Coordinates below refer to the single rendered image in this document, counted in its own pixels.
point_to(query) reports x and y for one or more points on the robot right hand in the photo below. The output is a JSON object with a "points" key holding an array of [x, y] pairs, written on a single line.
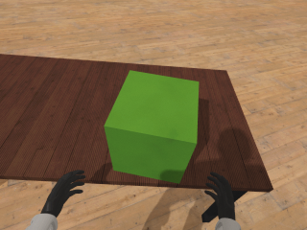
{"points": [[224, 197]]}

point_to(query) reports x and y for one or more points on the robot left hand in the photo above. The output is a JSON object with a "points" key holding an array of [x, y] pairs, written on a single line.
{"points": [[61, 192]]}

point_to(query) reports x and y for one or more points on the table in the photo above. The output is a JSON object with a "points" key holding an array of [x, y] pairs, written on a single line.
{"points": [[52, 122]]}

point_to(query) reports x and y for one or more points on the left robot forearm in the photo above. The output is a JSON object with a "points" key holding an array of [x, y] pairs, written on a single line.
{"points": [[43, 221]]}

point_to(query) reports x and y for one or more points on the right robot forearm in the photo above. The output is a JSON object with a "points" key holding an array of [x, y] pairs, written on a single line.
{"points": [[227, 224]]}

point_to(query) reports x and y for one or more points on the carton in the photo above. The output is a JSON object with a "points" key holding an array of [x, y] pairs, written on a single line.
{"points": [[152, 128]]}

